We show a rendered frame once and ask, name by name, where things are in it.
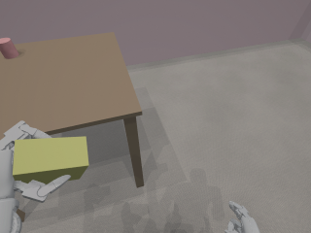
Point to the sponge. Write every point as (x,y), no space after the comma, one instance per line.
(46,159)

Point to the right robot hand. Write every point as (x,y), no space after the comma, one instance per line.
(246,225)

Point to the left robot forearm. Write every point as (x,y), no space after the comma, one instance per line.
(10,221)

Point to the table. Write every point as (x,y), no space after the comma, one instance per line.
(65,84)

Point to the left robot hand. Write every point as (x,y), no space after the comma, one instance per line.
(33,190)

